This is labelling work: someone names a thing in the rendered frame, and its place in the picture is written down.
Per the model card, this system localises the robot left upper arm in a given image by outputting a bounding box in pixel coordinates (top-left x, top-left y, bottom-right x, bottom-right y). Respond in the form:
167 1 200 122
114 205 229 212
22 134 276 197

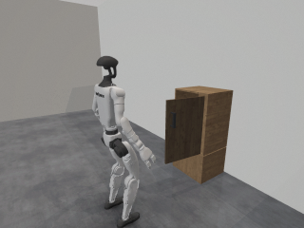
92 84 99 114

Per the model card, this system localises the robot right foot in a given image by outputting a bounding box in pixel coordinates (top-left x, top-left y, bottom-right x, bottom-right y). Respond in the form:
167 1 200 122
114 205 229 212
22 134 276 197
117 212 140 228

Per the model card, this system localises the handle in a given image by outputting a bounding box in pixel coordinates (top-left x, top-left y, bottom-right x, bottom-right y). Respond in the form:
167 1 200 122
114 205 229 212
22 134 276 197
170 112 177 128

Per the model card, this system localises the cupboard door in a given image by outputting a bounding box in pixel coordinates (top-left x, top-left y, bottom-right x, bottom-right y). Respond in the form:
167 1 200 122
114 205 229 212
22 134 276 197
164 96 205 164

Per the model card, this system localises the right robot forearm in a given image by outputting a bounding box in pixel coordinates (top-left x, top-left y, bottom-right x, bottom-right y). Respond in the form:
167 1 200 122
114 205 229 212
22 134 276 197
120 117 144 152

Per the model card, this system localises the left robot forearm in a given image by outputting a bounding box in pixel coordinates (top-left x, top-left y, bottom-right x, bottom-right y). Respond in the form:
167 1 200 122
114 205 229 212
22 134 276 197
94 112 106 128

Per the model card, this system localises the robot right hand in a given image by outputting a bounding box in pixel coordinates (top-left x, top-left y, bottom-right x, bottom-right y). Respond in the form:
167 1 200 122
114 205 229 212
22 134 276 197
139 147 156 170

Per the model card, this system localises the robot right shin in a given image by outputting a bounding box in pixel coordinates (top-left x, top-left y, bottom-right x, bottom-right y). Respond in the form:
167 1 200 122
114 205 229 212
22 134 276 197
122 179 140 220

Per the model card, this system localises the robot right upper arm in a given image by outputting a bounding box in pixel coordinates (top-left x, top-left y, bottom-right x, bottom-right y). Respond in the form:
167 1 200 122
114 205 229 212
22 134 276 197
110 86 125 127

